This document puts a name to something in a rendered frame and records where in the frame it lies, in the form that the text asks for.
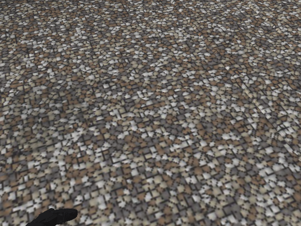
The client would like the robot left hand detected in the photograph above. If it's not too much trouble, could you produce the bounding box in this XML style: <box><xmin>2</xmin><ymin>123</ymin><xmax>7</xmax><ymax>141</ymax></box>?
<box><xmin>25</xmin><ymin>208</ymin><xmax>78</xmax><ymax>226</ymax></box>

